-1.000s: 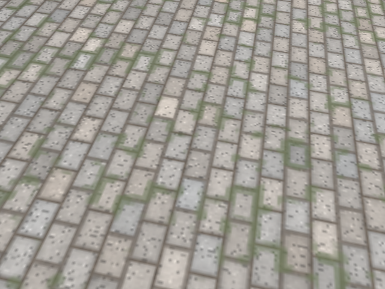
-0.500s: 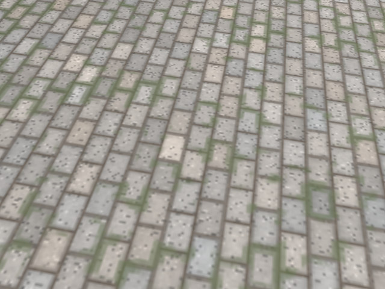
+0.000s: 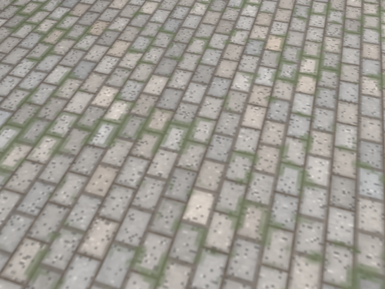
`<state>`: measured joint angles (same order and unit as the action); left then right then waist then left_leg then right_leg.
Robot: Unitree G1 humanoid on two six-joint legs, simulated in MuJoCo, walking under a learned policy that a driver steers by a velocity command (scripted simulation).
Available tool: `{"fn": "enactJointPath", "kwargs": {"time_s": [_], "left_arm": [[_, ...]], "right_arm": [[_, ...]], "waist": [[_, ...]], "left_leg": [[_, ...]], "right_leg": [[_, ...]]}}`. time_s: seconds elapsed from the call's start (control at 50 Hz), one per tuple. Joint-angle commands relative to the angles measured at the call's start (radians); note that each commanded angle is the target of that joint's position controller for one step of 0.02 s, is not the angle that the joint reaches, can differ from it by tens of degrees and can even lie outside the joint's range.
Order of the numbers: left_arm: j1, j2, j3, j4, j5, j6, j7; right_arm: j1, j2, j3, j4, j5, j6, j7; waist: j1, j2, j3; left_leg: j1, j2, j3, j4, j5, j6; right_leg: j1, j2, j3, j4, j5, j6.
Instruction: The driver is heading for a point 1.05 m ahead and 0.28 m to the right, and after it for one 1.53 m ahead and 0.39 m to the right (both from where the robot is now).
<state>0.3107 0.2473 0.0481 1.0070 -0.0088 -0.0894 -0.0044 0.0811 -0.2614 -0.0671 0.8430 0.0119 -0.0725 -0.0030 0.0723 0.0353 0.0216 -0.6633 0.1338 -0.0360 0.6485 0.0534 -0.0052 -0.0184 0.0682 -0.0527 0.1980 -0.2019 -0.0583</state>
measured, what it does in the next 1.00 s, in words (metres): walks ahead, turning right: left foot, then right foot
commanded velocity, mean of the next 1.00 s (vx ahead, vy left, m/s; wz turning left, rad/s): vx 0.21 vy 0.00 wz -0.39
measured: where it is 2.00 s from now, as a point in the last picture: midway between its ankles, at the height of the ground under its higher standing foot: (241, 286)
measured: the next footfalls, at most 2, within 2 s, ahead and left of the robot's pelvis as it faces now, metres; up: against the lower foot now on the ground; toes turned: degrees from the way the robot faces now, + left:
left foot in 0.16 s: +0.28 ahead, +0.15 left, +0.00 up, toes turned +2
right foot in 0.64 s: +0.34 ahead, -0.09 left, +0.00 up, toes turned -18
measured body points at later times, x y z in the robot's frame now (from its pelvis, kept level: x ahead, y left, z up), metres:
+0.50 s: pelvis +0.23 +0.06 +0.00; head +0.27 +0.06 +0.45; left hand +0.40 +0.31 -0.13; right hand +0.28 -0.23 -0.13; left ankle +0.24 +0.15 -0.75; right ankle +0.31 -0.10 -0.70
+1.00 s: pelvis +0.32 +0.02 -0.01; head +0.35 -0.01 +0.44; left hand +0.56 +0.23 -0.11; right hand +0.35 -0.31 -0.12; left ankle +0.43 +0.14 -0.72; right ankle +0.30 -0.08 -0.75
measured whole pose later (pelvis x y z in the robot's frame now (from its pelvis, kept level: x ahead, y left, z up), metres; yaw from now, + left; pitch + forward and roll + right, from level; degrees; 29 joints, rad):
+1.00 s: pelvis +0.32 +0.02 -0.01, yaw -26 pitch +3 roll +1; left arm 0.18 0.29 0.09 0.76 -0.01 0.02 0.03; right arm 0.05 -0.30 -0.08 0.86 0.00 -0.02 -0.02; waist 0.03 0.01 0.03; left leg -0.46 0.01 -0.07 0.70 -0.30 -0.07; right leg -0.31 0.08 0.12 0.46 -0.19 -0.05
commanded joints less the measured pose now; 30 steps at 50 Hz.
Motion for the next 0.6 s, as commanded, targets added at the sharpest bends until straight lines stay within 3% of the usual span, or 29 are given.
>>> {"fn": "enactJointPath", "kwargs": {"time_s": [0.02, 0.06, 0.1, 0.12, 0.14, 0.16, 0.18, 0.2, 0.22, 0.24, 0.26, 0.28, 0.32, 0.36, 0.46, 0.54, 0.6], "left_arm": [[0.041, 0.172, 0.034, -0.019, -0.009, 0.001, 0.007], [0.06, 0.179, 0.038, -0.006, -0.01, 0.014, 0.011], [0.046, 0.195, 0.045, -0.006, -0.011, 0.026, 0.015], [0.029, 0.201, 0.047, -0.011, -0.013, 0.03, 0.016], [0.009, 0.187, 0.041, -0.018, -0.012, 0.036, 0.015], [0.005, 0.149, 0.024, -0.04, 0.001, 0.037, 0.015], [0.132, 0.022, -0.013, -0.051, 0.009, 0.021, 0.009], [0.124, 0.09, 0.001, -0.023, -0.01, 0.003, 0.007], [0.051, 0.171, 0.026, -0.044, -0.037, -0.002, 0.008], [-0.003, 0.165, 0.028, -0.055, -0.039, 0.002, 0.015], [-0.025, 0.147, 0.033, -0.054, -0.029, 0.015, 0.022], [-0.009, 0.136, 0.041, -0.05, -0.025, 0.036, 0.027], [0.016, 0.093, 0.041, -0.059, -0.021, 0.073, 0.029], [-0.013, 0.083, 0.044, -0.098, -0.012, 0.091, 0.032], [-0.123, 0.077, 0.043, -0.169, -0.003, 0.098, 0.007], [-0.197, 0.099, 0.052, -0.226, -0.002, 0.112, -0.016], [-0.197, 0.109, 0.061, -0.255, -0.006, 0.12, -0.031]], "right_arm": [[-0.125, -0.04, 0.002, -0.081, 0.008, -0.017, 0.016], [-0.154, -0.054, 0.002, -0.099, 0.01, -0.022, 0.029], [-0.121, -0.083, -0.006, -0.098, 0.01, -0.026, 0.038], [-0.061, -0.107, -0.017, -0.084, 0.007, -0.029, 0.037], [0.083, -0.144, -0.04, -0.041, 0.004, -0.03, 0.031], [0.258, -0.211, -0.062, -0.001, -0.018, -0.032, 0.021], [0.327, -0.308, -0.08, 0.015, -0.039, -0.026, 0.015], [0.333, -0.212, -0.054, 0.011, -0.029, -0.022, 0.017], [0.241, -0.162, -0.034, -0.007, -0.024, -0.024, 0.014], [0.161, -0.125, -0.022, -0.023, -0.025, -0.026, 0.013], [0.103, -0.097, -0.014, -0.021, -0.025, -0.028, 0.015], [0.064, -0.077, -0.007, -0.021, -0.03, -0.031, 0.013], [0.033, -0.089, -0.011, -0.016, -0.043, -0.033, 0.009], [0.017, -0.118, -0.018, -0.008, -0.042, -0.029, -0.005], [0.004, -0.153, -0.027, 0.002, -0.029, 0.008, -0.042], [0.026, -0.176, -0.036, 0.014, -0.011, 0.04, -0.046], [0.015, -0.19, -0.045, 0.009, 0.008, 0.062, -0.047]], "waist": [[0.015, -0.086, 0.053], [0.009, -0.092, 0.061], [-0.029, -0.107, 0.038], [-0.069, -0.116, 0.002], [-0.146, -0.104, -0.08], [-0.208, -0.046, -0.223], [-0.157, 0.204, -0.369], [-0.181, 0.197, -0.45], [-0.167, 0.137, -0.297], [-0.136, 0.079, -0.21], [-0.106, 0.04, -0.136], [-0.07, 0.059, -0.107], [-0.037, 0.068, -0.087], [-0.022, 0.065, -0.067], [-0.053, 0.055, -0.08], [-0.077, 0.05, -0.061], [-0.062, 0.061, -0.053]], "left_leg": [[0.049, -0.041, 0.038, -0.098, 0.053, 0.004], [0.028, -0.047, 0.027, -0.134, -0.005, 0.025], [0.081, -0.064, 0.031, -0.153, -0.087, 0.053], [0.185, -0.09, 0.048, -0.167, -0.118, 0.07], [0.382, -0.117, 0.069, -0.191, -0.105, 0.095], [0.682, -0.006, -0.036, -0.141, -0.005, 0.146], [1.061, 0.269, -0.452, -0.18, 0.075, 0.306], [1.055, 0.313, -0.596, -0.264, 0.152, 0.34], [0.919, 0.283, -0.413, -0.26, 0.255, 0.294], [0.784, 0.237, -0.263, -0.268, 0.347, 0.258], [0.655, 0.193, -0.162, -0.299, 0.371, 0.228], [0.561, 0.162, -0.09, -0.336, 0.353, 0.204], [0.455, 0.149, -0.013, -0.382, 0.37, 0.217], [0.435, 0.153, 0.047, -0.412, 0.375, 0.232], [0.486, 0.14, 0.166, -0.423, 0.276, 0.217], [0.577, 0.177, 0.171, -0.361, 0.214, 0.202], [0.623, 0.201, 0.164, -0.256, 0.231, 0.165]], "right_leg": [[-0.036, -0.266, 0.105, -0.065, 0.226, -0.139], [0.046, -0.307, 0.119, -0.022, 0.268, -0.13], [0.1, -0.334, 0.126, 0.041, 0.383, -0.11], [0.096, -0.325, 0.125, 0.117, 0.522, -0.098], [0.056, -0.279, 0.101, 0.277, 0.627, -0.076], [-0.109, -0.213, 0.07, 0.542, 0.488, -0.039], [-0.513, -0.029, 0.02, 0.939, -0.062, 0.044], [-0.588, -0.012, 0.176, 1.094, -0.414, 0.052], [-0.641, -0.062, 0.191, 1.146, -0.39, 0.046], [-0.633, -0.115, 0.157, 1.114, -0.33, 0.05], [-0.602, -0.144, 0.144, 1.048, -0.282, 0.057], [-0.538, -0.171, 0.14, 0.999, -0.242, 0.06], [-0.469, -0.162, 0.113, 0.971, -0.181, 0.072], [-0.498, -0.166, 0.106, 0.884, -0.114, 0.085], [-0.459, -0.167, 0.053, 0.627, 0.086, 0.086], [-0.47, -0.15, 0.02, 0.53, 0.018, 0.064], [-0.443, -0.126, -0.01, 0.434, -0.05, 0.027]]}}
Velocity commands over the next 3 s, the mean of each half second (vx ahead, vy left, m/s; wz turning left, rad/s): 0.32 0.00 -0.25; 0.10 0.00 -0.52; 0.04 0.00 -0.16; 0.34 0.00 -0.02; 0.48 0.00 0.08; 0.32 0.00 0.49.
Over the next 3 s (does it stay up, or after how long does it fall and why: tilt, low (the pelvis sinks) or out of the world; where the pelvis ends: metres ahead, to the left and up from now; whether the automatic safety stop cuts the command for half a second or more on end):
stays up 0.96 -0.29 0.00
